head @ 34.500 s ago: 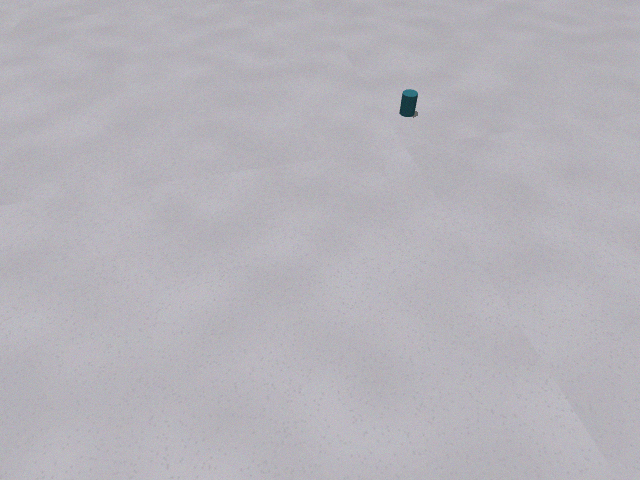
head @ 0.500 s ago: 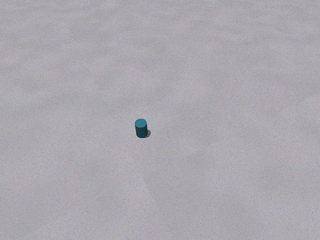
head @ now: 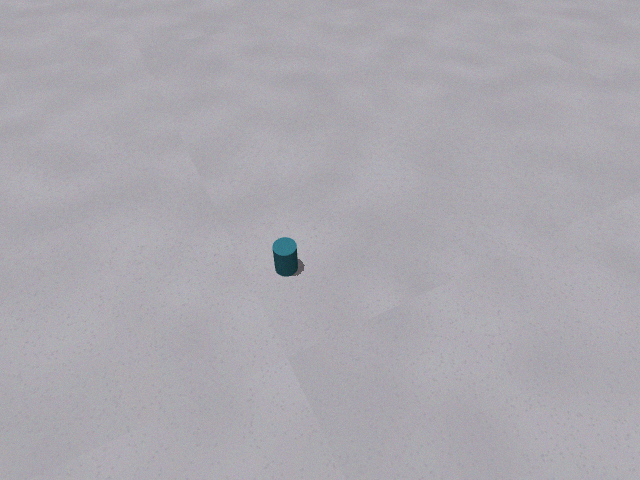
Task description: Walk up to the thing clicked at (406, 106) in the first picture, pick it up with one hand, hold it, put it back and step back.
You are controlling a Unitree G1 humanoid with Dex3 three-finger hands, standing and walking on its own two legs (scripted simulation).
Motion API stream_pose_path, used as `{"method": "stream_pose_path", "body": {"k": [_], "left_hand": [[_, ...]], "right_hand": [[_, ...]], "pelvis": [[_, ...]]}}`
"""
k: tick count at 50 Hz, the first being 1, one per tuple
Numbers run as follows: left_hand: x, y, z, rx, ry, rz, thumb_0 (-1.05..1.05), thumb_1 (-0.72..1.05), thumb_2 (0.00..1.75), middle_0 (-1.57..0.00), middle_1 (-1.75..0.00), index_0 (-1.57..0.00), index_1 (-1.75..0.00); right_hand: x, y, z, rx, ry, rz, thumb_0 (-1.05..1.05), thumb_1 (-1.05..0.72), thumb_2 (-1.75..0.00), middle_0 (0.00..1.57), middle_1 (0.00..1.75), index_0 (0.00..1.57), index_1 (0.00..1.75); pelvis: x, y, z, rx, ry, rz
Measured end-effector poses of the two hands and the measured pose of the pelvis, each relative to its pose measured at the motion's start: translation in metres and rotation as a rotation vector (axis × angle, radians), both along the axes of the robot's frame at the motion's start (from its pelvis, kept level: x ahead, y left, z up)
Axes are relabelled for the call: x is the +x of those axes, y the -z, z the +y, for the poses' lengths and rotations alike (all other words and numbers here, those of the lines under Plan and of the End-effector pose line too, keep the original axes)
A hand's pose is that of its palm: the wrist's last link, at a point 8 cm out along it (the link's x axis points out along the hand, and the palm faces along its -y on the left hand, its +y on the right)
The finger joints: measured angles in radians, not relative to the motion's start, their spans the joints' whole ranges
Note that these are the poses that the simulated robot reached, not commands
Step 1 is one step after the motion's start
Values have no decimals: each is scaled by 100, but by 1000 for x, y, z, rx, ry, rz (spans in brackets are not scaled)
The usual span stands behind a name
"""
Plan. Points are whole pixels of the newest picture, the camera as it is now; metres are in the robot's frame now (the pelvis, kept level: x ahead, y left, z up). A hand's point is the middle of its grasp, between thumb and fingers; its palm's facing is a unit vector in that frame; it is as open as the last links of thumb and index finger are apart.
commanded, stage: step back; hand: left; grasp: from the side
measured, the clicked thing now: (285, 257) +0.99 +0.17 -0.70
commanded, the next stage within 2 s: stand in 0.26 s
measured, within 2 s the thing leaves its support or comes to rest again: neither
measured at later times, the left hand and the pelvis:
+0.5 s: hand out of the picture +0.15 +0.25 -0.14, palm faces -0.02 -0.94 -0.34, open 7.4 cm; pelvis +0.03 +0.01 +0.01, yaw -1 degrees
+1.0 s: hand out of the picture +0.06 +0.26 -0.14, palm faces -0.03 -0.94 -0.35, open 7.4 cm; pelvis -0.01 +0.00 +0.02, yaw -1 degrees
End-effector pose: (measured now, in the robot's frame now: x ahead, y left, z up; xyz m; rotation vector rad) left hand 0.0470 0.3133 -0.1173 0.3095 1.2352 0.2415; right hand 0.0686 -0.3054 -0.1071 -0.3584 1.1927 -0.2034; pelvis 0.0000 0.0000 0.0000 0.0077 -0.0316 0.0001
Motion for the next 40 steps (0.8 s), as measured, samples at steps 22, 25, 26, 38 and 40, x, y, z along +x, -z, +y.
{"method": "stream_pose_path", "body": {"k": [22, 25, 26, 38, 40], "left_hand": [[95, -17, -10, -15, 70, -108, 0, 91, 89, -20, -30, -20, -30], [93, -17, -14, -26, 76, -99, 0, 91, 89, -20, -30, -20, -30], [91, -17, -15, -29, 77, -96, 0, 91, 89, -20, -30, -20, -30], [49, -16, -17, -34, 62, -41, 0, 91, 89, -20, -30, -20, -30], [40, -16, -16, -31, 57, -26, 0, 91, 89, -20, -30, -20, -30]], "right_hand": [[57, -4, 21, 43, 27, -50, 1, -91, -90, 20, 30, 21, 30], [55, -8, 19, 37, 30, -54, 1, -91, -90, 20, 30, 21, 30], [54, -9, 18, 36, 31, -55, 1, -91, -90, 20, 30, 21, 30], [25, -11, 13, 39, 35, -25, 1, -91, -90, 20, 30, 21, 30], [18, -9, 12, 43, 35, -12, 1, -91, -90, 20, 30, 21, 30]], "pelvis": [[29, -11, 8, -7, 19, -12], [26, -14, 8, -7, 21, -15], [25, -14, 8, -7, 21, -17], [6, -18, 4, -7, 17, -28], [4, -18, 3, -7, 17, -27]]}}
